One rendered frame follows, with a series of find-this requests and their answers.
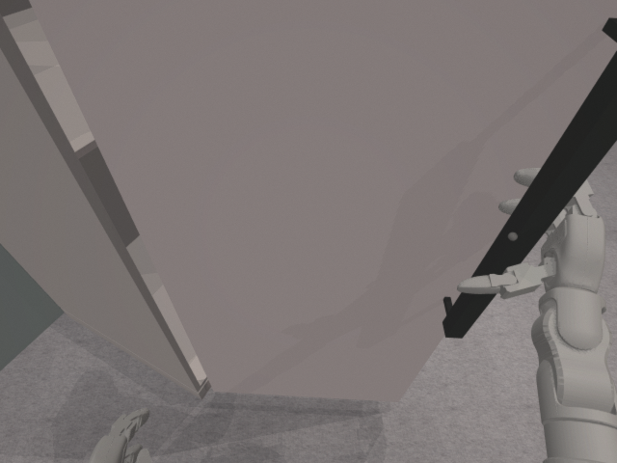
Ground right robot forearm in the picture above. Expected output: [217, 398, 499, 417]
[531, 286, 617, 463]

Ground robot left hand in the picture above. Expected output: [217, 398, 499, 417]
[88, 408, 151, 463]

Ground handle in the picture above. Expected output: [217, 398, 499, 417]
[443, 18, 617, 339]

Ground fridge door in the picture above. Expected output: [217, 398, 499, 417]
[29, 0, 617, 402]

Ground robot right hand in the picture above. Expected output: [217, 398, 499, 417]
[457, 168, 605, 299]

